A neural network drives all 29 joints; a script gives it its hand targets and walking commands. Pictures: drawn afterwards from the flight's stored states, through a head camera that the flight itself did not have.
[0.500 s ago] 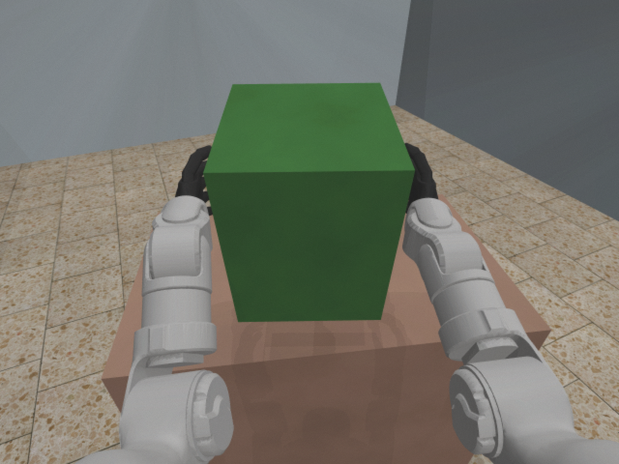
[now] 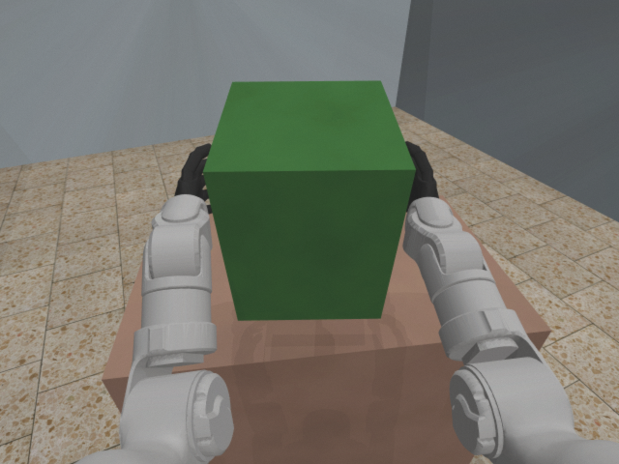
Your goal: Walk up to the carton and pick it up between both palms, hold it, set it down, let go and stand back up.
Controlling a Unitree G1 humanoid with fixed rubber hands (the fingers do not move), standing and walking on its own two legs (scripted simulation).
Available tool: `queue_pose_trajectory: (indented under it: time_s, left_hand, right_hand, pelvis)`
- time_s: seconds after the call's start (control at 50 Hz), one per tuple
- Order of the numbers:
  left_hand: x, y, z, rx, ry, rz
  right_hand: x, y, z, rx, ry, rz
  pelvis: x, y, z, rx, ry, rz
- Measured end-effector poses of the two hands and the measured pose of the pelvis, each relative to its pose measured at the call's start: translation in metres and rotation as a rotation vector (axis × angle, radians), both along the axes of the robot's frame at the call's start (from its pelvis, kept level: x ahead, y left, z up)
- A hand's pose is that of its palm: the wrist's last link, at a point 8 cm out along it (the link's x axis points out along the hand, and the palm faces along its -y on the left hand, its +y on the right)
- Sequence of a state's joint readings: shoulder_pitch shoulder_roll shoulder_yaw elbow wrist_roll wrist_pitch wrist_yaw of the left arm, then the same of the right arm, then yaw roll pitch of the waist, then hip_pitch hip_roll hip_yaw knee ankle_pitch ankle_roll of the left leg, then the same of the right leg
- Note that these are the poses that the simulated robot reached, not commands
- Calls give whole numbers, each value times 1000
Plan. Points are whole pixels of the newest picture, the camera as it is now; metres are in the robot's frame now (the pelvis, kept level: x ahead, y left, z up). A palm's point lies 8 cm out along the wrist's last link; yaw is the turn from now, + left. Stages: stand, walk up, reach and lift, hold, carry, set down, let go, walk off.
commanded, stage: hold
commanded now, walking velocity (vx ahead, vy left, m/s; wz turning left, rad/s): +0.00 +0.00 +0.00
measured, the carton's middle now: (308, 202) +0.39 -0.01 +0.20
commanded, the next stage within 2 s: none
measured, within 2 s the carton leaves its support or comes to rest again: neither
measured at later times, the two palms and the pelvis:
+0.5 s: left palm (193, 205) +0.37 +0.14 +0.22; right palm (419, 203) +0.36 -0.15 +0.21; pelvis +0.00 +0.00 +0.00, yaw +0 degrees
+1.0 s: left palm (192, 206) +0.36 +0.14 +0.22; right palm (419, 203) +0.36 -0.15 +0.21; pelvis +0.00 +0.00 +0.00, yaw +0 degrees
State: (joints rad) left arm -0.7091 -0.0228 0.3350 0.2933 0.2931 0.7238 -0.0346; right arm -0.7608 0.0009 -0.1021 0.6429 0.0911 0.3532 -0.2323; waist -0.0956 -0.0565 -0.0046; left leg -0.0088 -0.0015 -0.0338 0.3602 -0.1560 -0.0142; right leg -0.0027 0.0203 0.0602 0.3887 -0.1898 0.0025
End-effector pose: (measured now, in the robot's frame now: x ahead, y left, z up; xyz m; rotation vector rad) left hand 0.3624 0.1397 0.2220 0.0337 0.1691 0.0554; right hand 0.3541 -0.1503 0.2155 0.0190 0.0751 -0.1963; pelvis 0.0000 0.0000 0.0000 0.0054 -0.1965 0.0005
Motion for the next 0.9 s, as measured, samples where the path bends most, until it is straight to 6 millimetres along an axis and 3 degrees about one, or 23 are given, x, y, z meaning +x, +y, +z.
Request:
queue_pose_trajectory:
  time_s: [0.9]
  left_hand:
    - [1,1,-4,-3,14,1]
  right_hand:
    - [2,1,-2,-3,12,2]
  pelvis:
    - [0,0,0,0,9,0]
